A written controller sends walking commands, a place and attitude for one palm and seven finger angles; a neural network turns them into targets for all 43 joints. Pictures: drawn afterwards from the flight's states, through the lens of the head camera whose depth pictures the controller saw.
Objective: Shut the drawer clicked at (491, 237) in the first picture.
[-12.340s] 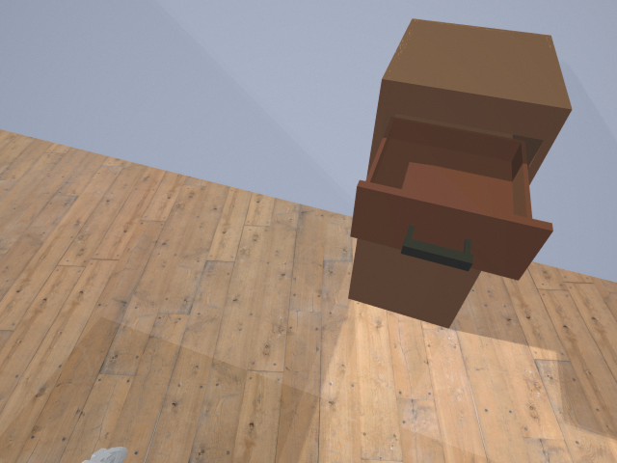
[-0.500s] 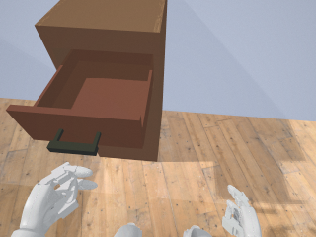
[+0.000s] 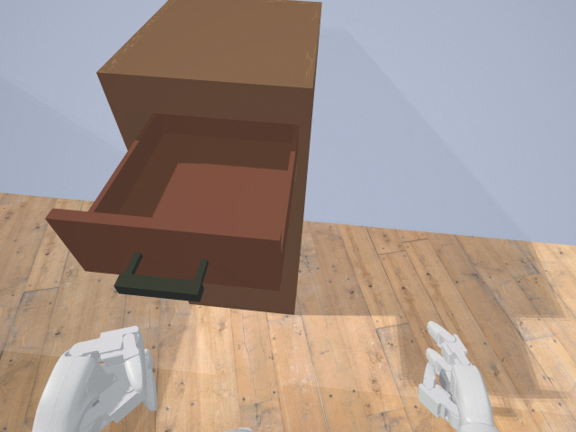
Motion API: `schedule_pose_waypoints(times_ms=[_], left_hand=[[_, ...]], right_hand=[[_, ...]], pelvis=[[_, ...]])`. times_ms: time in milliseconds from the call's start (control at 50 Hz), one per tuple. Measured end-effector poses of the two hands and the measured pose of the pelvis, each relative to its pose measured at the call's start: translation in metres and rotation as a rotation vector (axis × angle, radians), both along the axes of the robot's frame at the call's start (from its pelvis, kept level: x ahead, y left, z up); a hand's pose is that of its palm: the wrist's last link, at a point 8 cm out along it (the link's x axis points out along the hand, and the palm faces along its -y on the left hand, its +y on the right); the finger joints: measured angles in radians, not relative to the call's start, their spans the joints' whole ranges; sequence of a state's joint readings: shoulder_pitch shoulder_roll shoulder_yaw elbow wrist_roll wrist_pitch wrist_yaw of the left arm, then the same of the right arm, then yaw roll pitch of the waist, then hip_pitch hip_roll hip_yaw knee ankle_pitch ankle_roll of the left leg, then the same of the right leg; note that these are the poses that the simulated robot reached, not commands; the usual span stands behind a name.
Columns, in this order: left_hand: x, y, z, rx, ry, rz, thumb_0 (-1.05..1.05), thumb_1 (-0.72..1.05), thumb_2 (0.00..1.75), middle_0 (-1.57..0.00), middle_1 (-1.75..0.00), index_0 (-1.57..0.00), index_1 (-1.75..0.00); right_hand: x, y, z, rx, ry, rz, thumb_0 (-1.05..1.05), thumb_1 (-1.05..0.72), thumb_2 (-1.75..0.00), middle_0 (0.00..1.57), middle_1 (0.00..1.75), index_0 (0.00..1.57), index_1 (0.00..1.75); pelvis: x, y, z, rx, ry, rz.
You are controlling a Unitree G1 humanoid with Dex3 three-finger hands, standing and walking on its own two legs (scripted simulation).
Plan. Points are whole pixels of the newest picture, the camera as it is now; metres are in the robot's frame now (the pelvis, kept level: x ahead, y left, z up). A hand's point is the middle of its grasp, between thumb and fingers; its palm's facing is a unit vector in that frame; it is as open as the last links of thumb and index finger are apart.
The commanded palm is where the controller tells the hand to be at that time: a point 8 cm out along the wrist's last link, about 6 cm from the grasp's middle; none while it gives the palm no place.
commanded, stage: raise the hand and make a fist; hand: left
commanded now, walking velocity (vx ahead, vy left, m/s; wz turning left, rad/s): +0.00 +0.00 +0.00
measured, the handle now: (164, 274) +0.33 +0.22 +0.02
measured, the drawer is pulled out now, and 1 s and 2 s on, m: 0.28 0.28 0.28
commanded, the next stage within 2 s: bring the fist close to the handle in 0.70 s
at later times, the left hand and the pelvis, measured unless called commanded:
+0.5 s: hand (125, 386) +0.15 +0.18 +0.11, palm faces +0.03 -0.99 -0.10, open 3.2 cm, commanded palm +0.09 +0.23 +0.12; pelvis +0.02 -0.01 +0.01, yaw +0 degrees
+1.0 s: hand (139, 386) +0.15 +0.17 +0.09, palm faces +0.03 -1.00 -0.08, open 3.2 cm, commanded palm +0.11 +0.23 +0.10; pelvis +0.01 -0.02 +0.01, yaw +0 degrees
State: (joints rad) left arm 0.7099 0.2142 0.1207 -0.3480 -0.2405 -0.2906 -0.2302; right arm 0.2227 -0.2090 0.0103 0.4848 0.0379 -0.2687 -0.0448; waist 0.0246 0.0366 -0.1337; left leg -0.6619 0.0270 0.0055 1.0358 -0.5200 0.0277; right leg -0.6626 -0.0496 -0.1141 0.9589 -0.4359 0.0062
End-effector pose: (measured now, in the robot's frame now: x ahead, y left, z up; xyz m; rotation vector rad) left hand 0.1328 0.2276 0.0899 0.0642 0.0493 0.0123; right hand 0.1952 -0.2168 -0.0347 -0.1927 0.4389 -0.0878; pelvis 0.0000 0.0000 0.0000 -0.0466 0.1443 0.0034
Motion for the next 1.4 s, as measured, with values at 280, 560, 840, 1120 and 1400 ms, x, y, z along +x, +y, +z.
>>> schedule_pose_waypoints(times_ms=[280,560,840,1120,1400], left_hand=[[-0.006,0.005,0.026,0.035,-0.010,0.030,0.01,0.89,0.90,-1.39,-1.58,-1.38,-1.59],[-0.006,0.004,0.026,0.031,0.026,0.023,0.01,0.90,0.90,-1.40,-1.60,-1.40,-1.60],[-0.008,0.003,0.026,0.047,0.021,0.031,0.01,0.89,0.90,-1.40,-1.60,-1.40,-1.60],[0.008,-0.003,-0.001,0.021,0.034,0.004,0.01,0.89,0.90,-1.40,-1.60,-1.40,-1.60],[0.032,-0.005,-0.030,-0.002,0.039,-0.028,0.01,0.90,0.90,-1.40,-1.60,-1.40,-1.60]], right_hand=[[0.017,0.018,0.005,0.036,-0.002,0.057,0.01,-0.90,-0.90,0.20,0.30,0.20,0.30],[0.004,-0.009,0.008,0.017,-0.006,-0.005,0.01,-0.90,-0.90,0.20,0.30,0.20,0.30],[0.001,-0.019,0.007,0.029,-0.016,-0.018,0.01,-0.90,-0.90,0.20,0.30,0.20,0.30],[-0.012,-0.028,-0.007,-0.005,0.047,-0.022,0.01,-0.90,-0.90,0.20,0.30,0.20,0.30],[-0.024,-0.028,-0.031,-0.027,0.128,-0.032,0.01,-0.90,-0.90,0.20,0.30,0.20,0.30]], pelvis=[[0.013,-0.001,0.008,-0.003,-0.021,0.007],[0.015,-0.010,0.015,0.005,-0.037,0.001],[0.010,-0.020,0.017,0.010,-0.046,0.002],[0.004,-0.022,0.011,0.013,-0.011,0.003],[0.000,-0.015,-0.004,0.011,0.048,0.002]])
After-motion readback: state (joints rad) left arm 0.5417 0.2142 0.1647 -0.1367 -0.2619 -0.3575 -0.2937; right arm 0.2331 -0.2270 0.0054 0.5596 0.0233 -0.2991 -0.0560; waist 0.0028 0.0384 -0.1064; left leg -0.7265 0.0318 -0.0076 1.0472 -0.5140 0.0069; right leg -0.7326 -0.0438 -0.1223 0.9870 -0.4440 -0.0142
